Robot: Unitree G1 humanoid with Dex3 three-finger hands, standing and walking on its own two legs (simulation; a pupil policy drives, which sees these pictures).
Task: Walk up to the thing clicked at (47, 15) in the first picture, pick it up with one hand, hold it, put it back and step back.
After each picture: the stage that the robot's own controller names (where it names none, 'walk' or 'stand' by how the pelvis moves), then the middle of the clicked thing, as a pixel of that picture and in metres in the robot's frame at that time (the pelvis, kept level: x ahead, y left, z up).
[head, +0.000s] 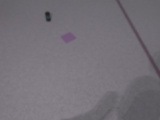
stand; (47, 16) +1.86 +0.46 -0.72
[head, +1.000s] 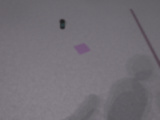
walk; (62, 24) +1.75 +0.19 -0.70
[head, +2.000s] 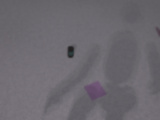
walk; (70, 52) +1.13 +0.08 -0.70
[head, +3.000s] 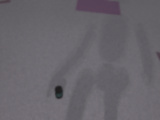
walk; (58, 92) +0.70 +0.15 -0.71
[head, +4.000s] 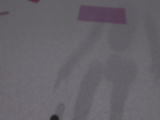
walk; out of the picture +0.46 +0.19 -0.71
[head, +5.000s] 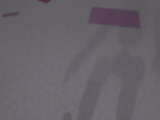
stand; out of the picture +0.36 +0.18 -0.71
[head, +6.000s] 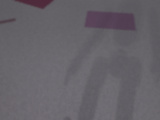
stand; out of the picture +0.36 +0.18 -0.72
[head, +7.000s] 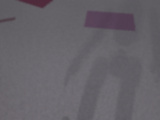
stand; out of the picture +0.35 +0.18 -0.72
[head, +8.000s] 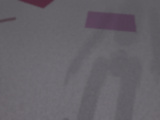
stand; out of the picture +0.34 +0.18 -0.72
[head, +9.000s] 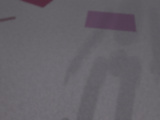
stand; out of the picture +0.34 +0.18 -0.72
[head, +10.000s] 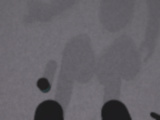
go down; (44, 85) +0.40 +0.19 -0.48
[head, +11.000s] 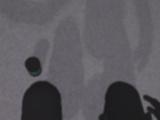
go down; (34, 67) +0.43 +0.21 -0.32
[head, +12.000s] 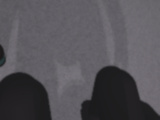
close in; out of the picture +0.41 +0.25 -0.23
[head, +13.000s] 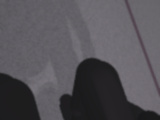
close; out of the picture +0.40 +0.26 -0.22
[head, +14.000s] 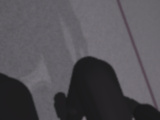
close; out of the picture +0.40 +0.27 -0.22
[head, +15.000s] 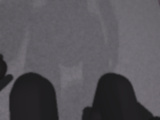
lift; out of the picture +0.32 +0.27 -0.13
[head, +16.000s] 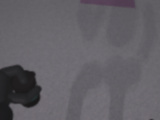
lift; (27, 89) +0.32 +0.18 +0.02
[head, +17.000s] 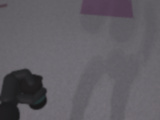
hold; (34, 92) +0.32 +0.17 -0.01
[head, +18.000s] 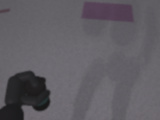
hold; (38, 94) +0.32 +0.16 -0.01
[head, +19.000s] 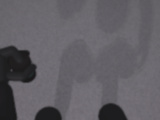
crouch; (23, 67) +0.40 +0.19 -0.07
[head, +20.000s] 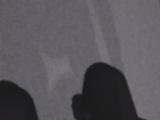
lower; out of the picture +0.43 +0.27 -0.19
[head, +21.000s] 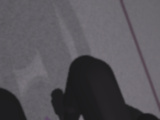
lower; out of the picture +0.43 +0.29 -0.22
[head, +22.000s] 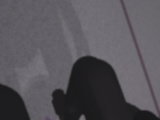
lower; out of the picture +0.43 +0.29 -0.23
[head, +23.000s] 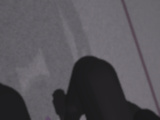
lower; out of the picture +0.43 +0.29 -0.23
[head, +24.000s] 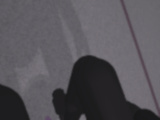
lower; out of the picture +0.43 +0.29 -0.23
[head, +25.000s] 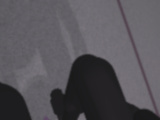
withdraw; out of the picture +0.42 +0.26 -0.23
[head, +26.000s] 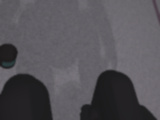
stand; (7, 57) +0.43 +0.23 -0.26
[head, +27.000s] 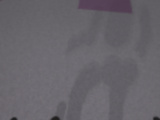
stand; out of the picture +0.38 +0.16 -0.62
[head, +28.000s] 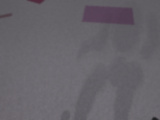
stand; out of the picture +0.39 +0.17 -0.67
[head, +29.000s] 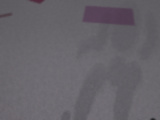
stand; out of the picture +0.38 +0.17 -0.67
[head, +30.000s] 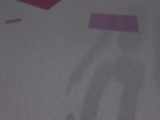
stand; out of the picture +0.40 +0.16 -0.72
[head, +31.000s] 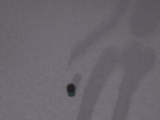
walk; (71, 90) +0.53 +0.10 -0.69
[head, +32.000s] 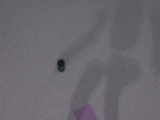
walk; (61, 65) +0.81 +0.13 -0.71
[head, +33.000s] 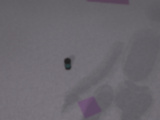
stand; (67, 64) +1.02 +0.17 -0.70
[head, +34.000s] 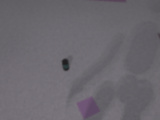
stand; (65, 64) +1.01 +0.18 -0.72
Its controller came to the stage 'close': yes
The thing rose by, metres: 0.71
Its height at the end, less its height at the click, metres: +0.00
